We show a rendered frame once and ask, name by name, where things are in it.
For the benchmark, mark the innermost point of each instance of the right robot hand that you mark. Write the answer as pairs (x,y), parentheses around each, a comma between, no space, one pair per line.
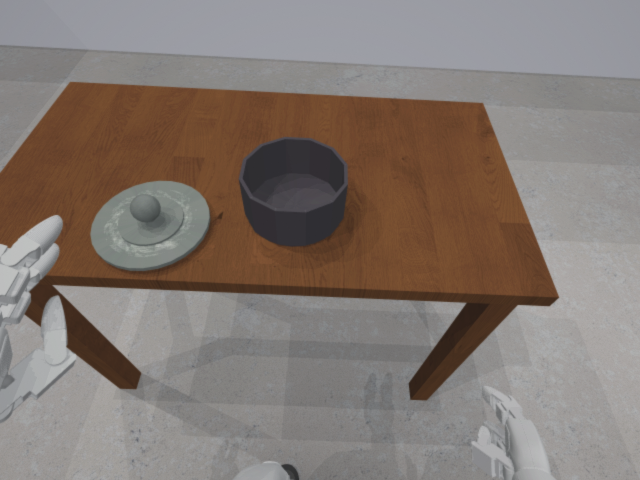
(518,447)

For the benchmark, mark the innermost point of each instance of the left robot shin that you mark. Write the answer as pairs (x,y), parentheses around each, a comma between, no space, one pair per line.
(275,463)

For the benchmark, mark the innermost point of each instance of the left robot hand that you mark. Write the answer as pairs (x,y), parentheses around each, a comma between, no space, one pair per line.
(22,266)

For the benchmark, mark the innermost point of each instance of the pot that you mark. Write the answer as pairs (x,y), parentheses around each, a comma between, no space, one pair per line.
(294,190)

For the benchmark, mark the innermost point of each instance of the table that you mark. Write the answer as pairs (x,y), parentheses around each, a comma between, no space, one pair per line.
(432,212)

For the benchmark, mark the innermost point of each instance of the knob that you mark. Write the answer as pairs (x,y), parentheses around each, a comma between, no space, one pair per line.
(145,208)

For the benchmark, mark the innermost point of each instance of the lid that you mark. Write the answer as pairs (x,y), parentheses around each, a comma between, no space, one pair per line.
(126,243)

